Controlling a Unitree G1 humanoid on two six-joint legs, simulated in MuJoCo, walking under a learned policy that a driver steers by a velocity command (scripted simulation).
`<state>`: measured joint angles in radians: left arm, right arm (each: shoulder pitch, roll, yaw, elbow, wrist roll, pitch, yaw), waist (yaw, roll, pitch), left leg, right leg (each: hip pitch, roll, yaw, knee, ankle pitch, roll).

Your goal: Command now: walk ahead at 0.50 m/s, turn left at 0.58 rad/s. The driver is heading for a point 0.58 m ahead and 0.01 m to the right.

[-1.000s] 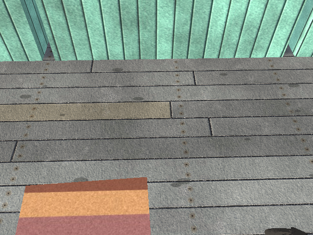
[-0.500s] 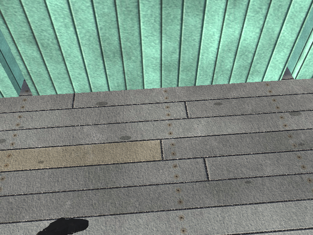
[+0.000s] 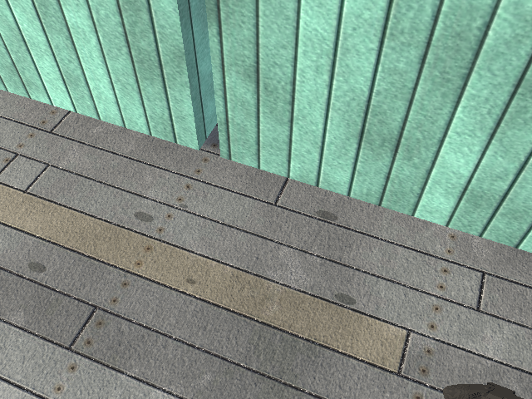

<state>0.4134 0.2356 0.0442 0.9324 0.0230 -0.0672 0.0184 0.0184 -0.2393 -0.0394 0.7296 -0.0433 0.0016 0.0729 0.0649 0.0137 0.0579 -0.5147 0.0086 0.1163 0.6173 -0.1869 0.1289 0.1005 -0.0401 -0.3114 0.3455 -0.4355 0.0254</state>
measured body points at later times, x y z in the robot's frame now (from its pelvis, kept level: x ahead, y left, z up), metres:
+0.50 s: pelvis +0.28 +0.03 +0.01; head +0.30 +0.04 +0.46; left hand +0.42 +0.29 -0.10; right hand +0.31 -0.25 -0.11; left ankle +0.12 +0.07 -0.72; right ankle +0.47 -0.07 -0.70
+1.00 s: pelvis +0.50 +0.04 +0.01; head +0.51 +0.04 +0.46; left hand +0.53 +0.28 -0.13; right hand +0.62 -0.21 -0.12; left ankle +0.58 +0.16 -0.72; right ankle +0.47 -0.04 -0.72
